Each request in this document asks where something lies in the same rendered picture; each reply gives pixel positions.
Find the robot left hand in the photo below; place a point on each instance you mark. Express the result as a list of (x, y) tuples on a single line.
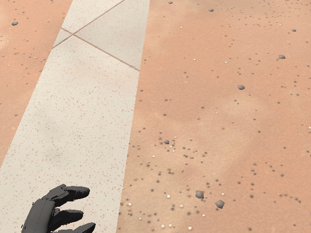
[(44, 217)]

